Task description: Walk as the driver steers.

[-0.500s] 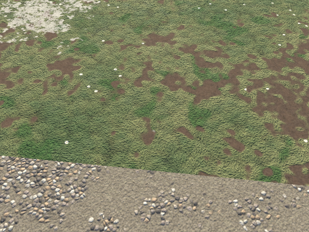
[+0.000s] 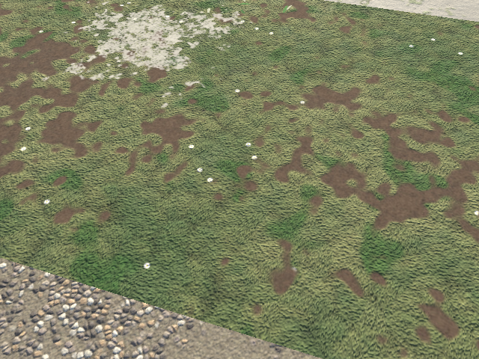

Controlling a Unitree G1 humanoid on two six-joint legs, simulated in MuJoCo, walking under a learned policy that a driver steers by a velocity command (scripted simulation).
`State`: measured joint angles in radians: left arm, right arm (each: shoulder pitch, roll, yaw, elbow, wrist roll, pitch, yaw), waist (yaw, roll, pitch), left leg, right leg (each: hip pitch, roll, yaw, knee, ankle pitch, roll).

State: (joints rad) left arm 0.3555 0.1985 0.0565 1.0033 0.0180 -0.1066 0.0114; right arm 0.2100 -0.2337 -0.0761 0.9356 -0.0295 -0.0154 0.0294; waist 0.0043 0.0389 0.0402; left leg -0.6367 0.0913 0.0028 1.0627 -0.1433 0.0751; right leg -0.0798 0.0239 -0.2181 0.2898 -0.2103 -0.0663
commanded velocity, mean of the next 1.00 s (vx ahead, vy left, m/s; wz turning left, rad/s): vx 0.50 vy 0.00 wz -0.25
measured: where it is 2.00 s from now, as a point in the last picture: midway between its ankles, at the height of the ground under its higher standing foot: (316, 215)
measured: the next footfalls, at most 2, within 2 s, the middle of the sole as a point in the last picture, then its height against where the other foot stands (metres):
left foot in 0.26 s outside the picture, level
right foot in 0.80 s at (282, 340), level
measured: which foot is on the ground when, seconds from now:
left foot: up 0.00-0.24, down 0.26-0.80, up 0.82-1.00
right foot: down 0.00-0.26, up 0.28-0.78, down 0.80-1.00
